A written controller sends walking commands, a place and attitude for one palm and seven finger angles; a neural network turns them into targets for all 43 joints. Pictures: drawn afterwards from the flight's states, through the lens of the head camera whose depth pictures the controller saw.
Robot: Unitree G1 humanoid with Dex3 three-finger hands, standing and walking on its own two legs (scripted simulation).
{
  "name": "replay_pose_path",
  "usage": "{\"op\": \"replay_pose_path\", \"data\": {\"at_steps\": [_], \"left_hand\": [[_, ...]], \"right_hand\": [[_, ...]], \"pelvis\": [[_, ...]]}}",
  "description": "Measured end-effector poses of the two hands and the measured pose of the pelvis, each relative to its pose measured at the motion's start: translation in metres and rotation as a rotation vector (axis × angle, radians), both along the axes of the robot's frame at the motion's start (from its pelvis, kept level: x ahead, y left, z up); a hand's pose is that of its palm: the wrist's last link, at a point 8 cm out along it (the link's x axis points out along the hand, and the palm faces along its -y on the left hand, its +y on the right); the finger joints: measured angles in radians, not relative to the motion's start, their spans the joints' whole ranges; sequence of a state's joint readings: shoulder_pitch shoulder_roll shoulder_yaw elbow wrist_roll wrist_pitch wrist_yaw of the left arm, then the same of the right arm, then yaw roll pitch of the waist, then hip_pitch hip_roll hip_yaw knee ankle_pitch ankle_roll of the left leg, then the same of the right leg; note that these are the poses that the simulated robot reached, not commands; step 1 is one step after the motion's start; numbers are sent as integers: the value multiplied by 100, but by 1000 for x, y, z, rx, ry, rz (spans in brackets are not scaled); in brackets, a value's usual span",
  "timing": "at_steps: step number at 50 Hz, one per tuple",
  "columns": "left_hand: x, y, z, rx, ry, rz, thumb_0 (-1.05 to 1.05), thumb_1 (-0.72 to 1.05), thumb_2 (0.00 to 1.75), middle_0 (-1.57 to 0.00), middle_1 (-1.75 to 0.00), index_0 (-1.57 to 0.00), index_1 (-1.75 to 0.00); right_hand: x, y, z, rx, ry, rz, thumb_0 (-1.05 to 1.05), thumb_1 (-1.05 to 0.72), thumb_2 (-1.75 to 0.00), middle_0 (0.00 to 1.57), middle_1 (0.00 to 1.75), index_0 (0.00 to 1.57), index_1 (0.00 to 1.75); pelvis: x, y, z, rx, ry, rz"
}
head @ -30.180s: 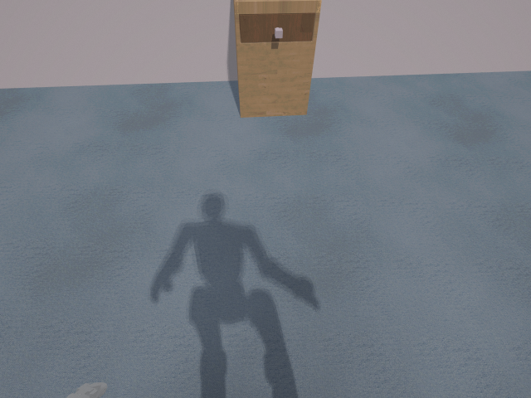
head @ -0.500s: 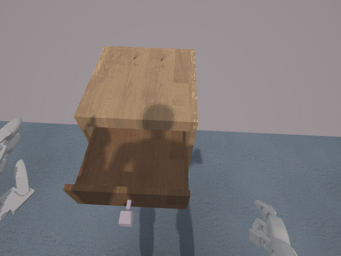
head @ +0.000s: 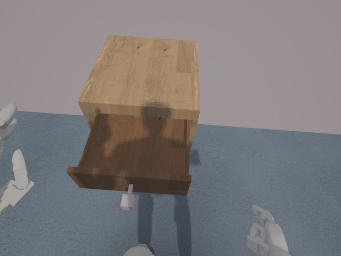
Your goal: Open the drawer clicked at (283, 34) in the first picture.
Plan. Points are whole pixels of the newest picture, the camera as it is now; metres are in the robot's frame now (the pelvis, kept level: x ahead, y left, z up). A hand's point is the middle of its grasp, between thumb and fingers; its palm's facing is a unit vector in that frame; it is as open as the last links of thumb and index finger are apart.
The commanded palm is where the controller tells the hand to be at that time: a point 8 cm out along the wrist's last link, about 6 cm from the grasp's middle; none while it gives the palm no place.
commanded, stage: step back with the hand held close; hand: left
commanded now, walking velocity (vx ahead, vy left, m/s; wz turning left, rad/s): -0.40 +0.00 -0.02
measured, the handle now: (129, 196) +0.31 +0.15 -0.21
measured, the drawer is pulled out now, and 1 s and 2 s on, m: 0.24 0.24 0.24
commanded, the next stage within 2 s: stop stepping back and stand still in 0.64 s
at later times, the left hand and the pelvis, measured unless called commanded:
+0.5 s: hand (58, 225) +0.15 +0.16 +0.17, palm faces +0.12 -0.81 -0.58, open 7.4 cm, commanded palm +0.07 +0.23 +0.19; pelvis -0.08 -0.04 +0.00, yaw -3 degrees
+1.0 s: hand out of the picture +0.01 +0.11 +0.18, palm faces +0.24 -0.80 -0.56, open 7.4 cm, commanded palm -0.05 +0.17 +0.19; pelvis -0.18 -0.11 +0.00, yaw -1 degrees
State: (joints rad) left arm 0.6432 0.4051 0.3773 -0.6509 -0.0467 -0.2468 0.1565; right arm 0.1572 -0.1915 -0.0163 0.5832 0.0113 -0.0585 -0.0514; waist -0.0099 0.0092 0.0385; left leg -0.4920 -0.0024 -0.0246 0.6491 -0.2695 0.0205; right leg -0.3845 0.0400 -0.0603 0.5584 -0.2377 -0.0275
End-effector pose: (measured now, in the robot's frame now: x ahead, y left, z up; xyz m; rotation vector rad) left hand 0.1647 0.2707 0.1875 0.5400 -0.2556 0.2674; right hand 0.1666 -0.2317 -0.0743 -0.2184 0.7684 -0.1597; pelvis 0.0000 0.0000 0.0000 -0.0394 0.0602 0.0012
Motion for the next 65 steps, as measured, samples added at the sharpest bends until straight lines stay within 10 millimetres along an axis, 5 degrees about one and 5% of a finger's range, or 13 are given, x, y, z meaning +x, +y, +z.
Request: {"op": "replay_pose_path", "data": {"at_steps": [11,19,27,34,40,47,56,65], "left_hand": [[6,13,3,26,19,-40,1,88,90,-21,-30,-21,-30],[-10,-25,8,30,34,-143,1,89,90,-21,-30,-21,-30],[-62,-70,18,127,71,-201,1,88,90,-21,-30,-21,-30],[-96,-60,5,43,92,-7,1,88,90,-21,-30,-21,-30],[-113,-80,-14,-30,89,-37,1,89,90,-21,-30,-21,-30],[-162,-121,10,89,78,-104,1,89,90,-21,-30,-21,-30],[-203,-114,2,-1,104,83,1,88,90,-21,-30,-21,-30],[-221,-116,6,4,56,19,1,88,90,-21,-30,-21,-30]], "right_hand": [[-21,-2,14,-49,8,-51,2,-91,-90,20,30,20,30],[-33,-3,12,3,-34,16,2,-90,-90,20,30,20,30],[-77,-42,-6,62,-18,-5,2,-90,-90,21,30,20,30],[-118,-79,3,-17,54,-92,2,-91,-90,20,30,20,30],[-138,-89,9,-22,-2,-66,2,-91,-90,20,30,20,30],[-178,-98,2,51,-70,-31,2,-91,-90,20,30,20,30],[-242,-132,-7,44,82,-70,2,-91,-90,20,30,20,30],[-240,-143,11,-46,6,-46,2,-91,-90,20,30,20,30]], "pelvis": [[-8,6,9,-5,36,-21],[-39,-13,9,7,65,-70],[-86,-46,3,-6,25,-47],[-98,-60,13,59,31,-43],[-138,-73,7,71,14,-52],[-176,-101,0,40,-25,-37],[-190,-117,17,94,-25,-5],[-204,-107,14,67,-41,27]]}}
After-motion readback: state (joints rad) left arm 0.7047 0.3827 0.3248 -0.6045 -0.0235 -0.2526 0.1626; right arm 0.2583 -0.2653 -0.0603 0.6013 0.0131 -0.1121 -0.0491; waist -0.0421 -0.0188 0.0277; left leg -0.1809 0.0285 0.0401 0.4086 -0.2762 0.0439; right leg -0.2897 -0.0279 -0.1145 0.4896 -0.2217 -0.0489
